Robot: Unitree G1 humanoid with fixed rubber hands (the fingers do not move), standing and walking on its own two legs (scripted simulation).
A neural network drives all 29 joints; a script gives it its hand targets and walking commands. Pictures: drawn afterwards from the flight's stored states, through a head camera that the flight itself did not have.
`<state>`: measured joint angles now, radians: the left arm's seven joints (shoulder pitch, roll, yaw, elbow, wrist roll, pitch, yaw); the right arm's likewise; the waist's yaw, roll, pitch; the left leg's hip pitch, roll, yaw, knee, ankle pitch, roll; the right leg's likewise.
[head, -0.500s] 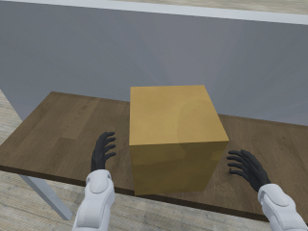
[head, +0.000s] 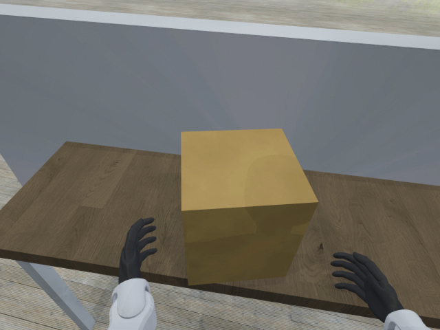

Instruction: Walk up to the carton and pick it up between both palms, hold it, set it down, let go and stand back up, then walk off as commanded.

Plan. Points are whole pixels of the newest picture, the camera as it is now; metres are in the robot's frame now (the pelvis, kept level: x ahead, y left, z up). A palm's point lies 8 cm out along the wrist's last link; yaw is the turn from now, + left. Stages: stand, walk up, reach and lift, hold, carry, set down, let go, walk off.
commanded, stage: set down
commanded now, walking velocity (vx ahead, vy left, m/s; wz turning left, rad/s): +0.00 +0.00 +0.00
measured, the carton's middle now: (235, 206) +0.37 +0.02 +0.04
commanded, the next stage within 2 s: none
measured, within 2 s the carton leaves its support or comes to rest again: neither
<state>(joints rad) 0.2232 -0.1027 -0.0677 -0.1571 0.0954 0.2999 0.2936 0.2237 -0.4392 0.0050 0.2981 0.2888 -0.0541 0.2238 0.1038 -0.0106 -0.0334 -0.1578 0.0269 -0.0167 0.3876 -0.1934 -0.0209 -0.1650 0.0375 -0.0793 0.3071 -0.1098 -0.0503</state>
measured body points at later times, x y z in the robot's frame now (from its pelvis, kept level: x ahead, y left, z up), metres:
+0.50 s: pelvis +0.01 +0.01 +0.00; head +0.00 +0.02 +0.45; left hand +0.22 +0.19 +0.03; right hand +0.23 -0.23 +0.00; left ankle +0.01 +0.13 -0.75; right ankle +0.04 -0.09 -0.75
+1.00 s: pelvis +0.02 +0.01 +0.00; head +0.01 +0.03 +0.45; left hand +0.21 +0.20 +0.00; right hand +0.22 -0.23 -0.02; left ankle +0.01 +0.13 -0.75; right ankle +0.04 -0.09 -0.75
